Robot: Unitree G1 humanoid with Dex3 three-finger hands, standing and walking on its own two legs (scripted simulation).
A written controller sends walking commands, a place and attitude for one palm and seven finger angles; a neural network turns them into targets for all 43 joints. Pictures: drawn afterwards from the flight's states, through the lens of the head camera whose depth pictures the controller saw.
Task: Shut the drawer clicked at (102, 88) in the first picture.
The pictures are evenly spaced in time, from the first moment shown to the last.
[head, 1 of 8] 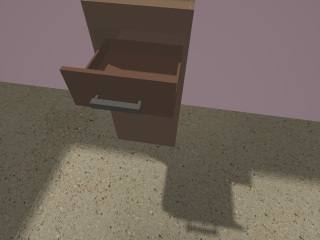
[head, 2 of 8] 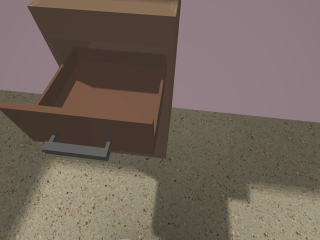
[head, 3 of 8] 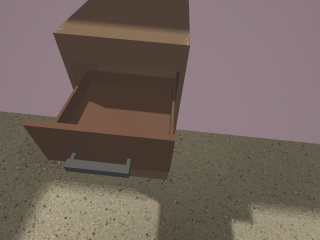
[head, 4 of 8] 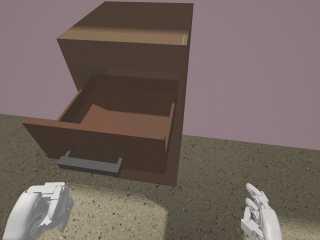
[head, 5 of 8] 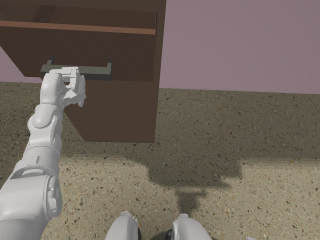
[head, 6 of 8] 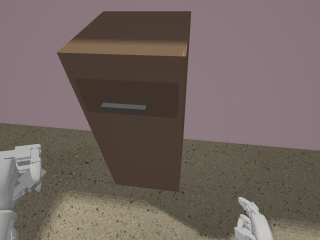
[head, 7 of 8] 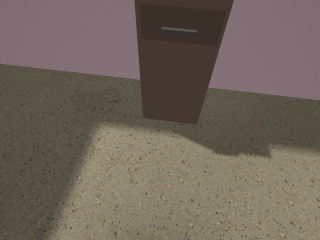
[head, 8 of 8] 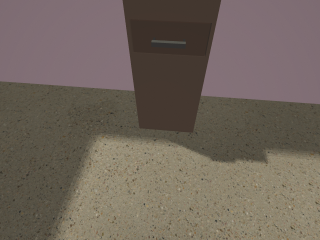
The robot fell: no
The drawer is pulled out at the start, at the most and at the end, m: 0.30 0.30 0.00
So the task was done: yes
